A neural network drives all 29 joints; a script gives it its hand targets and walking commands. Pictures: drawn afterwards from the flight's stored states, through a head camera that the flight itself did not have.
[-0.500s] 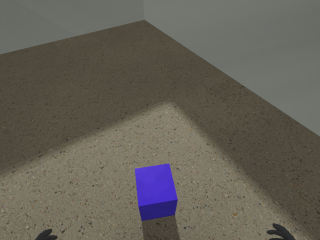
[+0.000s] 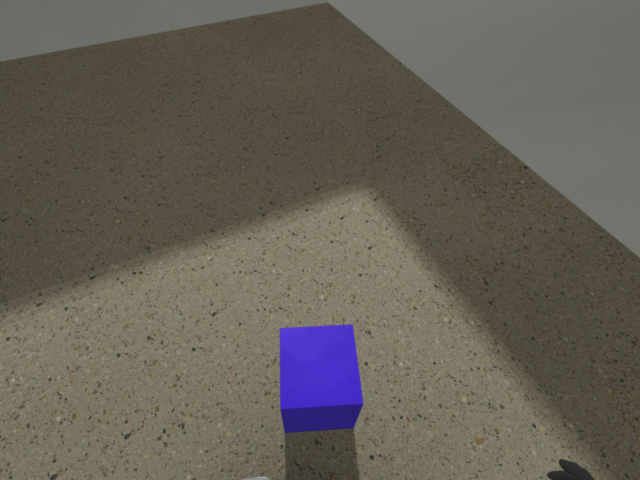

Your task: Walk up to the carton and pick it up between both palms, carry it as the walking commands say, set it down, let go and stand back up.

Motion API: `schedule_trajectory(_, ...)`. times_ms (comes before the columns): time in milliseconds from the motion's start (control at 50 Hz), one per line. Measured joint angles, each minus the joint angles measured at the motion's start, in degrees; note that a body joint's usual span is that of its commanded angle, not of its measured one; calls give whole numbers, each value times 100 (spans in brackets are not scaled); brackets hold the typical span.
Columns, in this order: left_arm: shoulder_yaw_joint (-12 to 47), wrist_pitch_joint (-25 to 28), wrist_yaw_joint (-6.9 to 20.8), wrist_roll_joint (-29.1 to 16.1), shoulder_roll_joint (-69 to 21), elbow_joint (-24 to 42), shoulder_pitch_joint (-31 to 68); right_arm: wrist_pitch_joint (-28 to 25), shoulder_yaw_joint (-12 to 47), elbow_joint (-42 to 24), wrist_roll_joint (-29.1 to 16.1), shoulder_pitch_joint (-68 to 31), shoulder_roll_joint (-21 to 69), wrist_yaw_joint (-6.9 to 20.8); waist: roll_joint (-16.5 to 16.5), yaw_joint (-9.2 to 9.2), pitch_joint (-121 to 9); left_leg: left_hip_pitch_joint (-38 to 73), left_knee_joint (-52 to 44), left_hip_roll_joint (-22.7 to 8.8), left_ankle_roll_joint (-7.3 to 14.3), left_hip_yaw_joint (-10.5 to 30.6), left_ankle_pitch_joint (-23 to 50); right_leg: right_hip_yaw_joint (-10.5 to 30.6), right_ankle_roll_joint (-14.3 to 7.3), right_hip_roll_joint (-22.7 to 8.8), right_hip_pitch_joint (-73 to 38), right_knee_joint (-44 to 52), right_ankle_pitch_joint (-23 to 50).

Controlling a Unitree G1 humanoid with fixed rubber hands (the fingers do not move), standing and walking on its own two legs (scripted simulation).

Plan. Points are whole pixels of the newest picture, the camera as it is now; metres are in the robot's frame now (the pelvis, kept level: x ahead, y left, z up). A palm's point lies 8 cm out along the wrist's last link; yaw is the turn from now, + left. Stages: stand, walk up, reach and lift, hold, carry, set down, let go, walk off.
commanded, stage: walk up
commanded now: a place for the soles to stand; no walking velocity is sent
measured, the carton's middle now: (317, 380) +0.45 +0.00 -0.64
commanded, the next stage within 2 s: reach and lift in 1.08 s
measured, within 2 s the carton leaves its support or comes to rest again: neither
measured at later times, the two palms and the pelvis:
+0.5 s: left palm out of the picture +0.13 +0.31 -0.08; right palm (596, 478) +0.15 -0.33 -0.09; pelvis +0.01 -0.02 +0.01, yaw +4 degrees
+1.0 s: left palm out of the picture +0.11 +0.30 -0.09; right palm (592, 462) +0.17 -0.33 -0.08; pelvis +0.02 -0.02 +0.02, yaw +5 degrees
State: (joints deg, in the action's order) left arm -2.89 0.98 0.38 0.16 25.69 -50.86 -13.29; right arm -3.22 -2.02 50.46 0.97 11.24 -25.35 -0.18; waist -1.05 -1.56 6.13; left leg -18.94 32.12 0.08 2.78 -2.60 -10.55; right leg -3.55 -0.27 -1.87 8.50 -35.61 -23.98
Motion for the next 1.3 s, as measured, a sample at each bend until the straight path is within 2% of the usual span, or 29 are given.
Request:
schedule_trajectory(60,28,-126,-62,-77,-59,4,141,-26,26,-77,-21,-151,95,-60,-72,7,96,-43,261,39,-55,17,-179,394,-24,124,510,-1194,-791)
schedule_trajectory(100,48,-145,-89,-103,-137,-2,243,8,59,-111,-28,-262,125,-86,-61,36,97,-7,259,20,-97,49,-284,460,-62,121,706,-1340,-914)
schedule_trajectory(160,70,-82,-93,-52,-218,-47,350,120,79,-168,-22,-449,105,-77,36,68,64,-71,378,-53,-172,107,-337,329,-108,13,653,-355,-22)
schedule_trajectory(180,65,-57,-96,0,-207,-64,365,160,81,-189,-43,-504,107,-57,44,72,44,-125,480,-66,-205,118,-383,314,-59,-9,614,-82,409)
schedule_trajectory(200,64,-43,-95,43,-211,-95,386,199,71,-186,-77,-553,115,-29,84,97,29,-148,535,-89,-237,160,-417,271,28,7,620,-88,544)
schedule_trajectory(280,84,-40,-54,90,-179,-178,496,299,24,-14,-101,-618,144,67,128,157,-97,-64,366,-30,-265,254,-353,187,138,-41,581,-108,381)
schedule_trajectory(600,121,-14,-30,11,-90,-409,1136,298,53,562,-72,-693,81,147,151,228,-213,172,-246,-2,-327,517,-24,-84,92,-32,210,589,662)
schedule_trajectory(820,156,-63,41,40,-245,-787,1048,198,132,823,-60,-770,171,84,80,165,-305,451,-721,-45,-365,560,175,-117,80,26,-116,1162,912)
schedule_trajectory(1080,119,-97,28,39,-246,-909,1015,215,119,918,-45,-853,196,54,99,118,-289,544,-827,-42,-368,579,196,-130,89,27,-244,1322,952)
schedule_trajectory(1180,-488,-754,238,259,-463,1112,809,840,-541,-895,347,-789,501,355,37,47,102,182,-212,-79,-371,400,-91,97,89,39,280,537,651)
schedule_trajectory(1240,-646,-1109,260,378,-608,1551,923,1151,-633,-1286,456,-875,598,461,-67,25,394,181,-60,-64,-361,255,-196,272,114,17,402,246,522)
schedule_trajectory(1300,-743,-1248,222,392,-754,1786,932,1279,-677,-1500,453,-854,592,537,-115,18,525,96,105,-61,-337,124,-322,422,141,8,564,21,408)
